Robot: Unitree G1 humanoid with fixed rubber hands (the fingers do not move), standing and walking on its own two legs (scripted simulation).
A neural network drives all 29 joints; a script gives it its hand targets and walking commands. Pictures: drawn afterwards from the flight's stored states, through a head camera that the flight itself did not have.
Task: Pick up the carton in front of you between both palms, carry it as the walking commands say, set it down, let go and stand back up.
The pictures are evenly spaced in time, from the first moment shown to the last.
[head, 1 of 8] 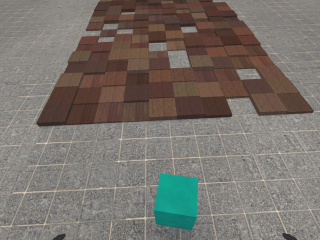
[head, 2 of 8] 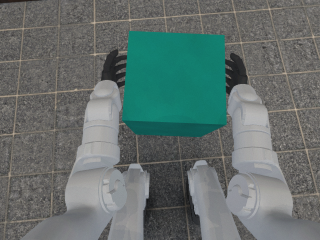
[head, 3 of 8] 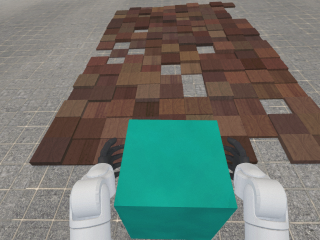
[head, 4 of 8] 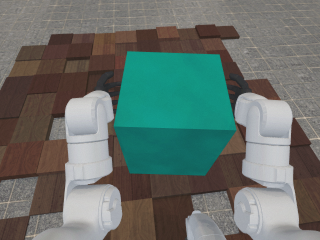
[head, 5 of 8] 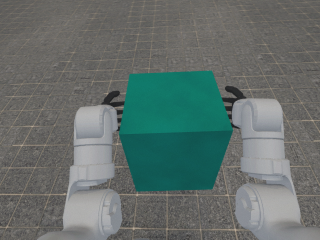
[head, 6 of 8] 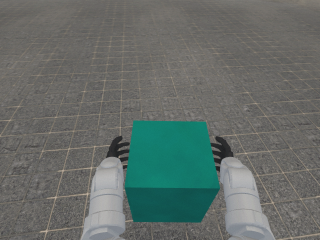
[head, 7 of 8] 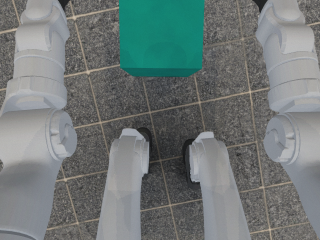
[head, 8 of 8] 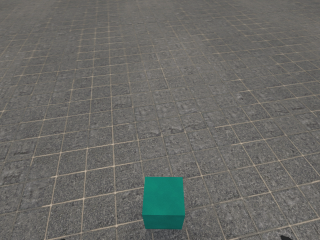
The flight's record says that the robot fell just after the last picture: no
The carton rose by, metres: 0.80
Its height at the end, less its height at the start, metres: +0.00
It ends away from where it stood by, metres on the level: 5.59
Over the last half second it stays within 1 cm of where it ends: yes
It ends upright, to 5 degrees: yes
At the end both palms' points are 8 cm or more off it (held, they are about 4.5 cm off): yes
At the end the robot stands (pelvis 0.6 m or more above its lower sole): yes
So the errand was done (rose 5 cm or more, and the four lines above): yes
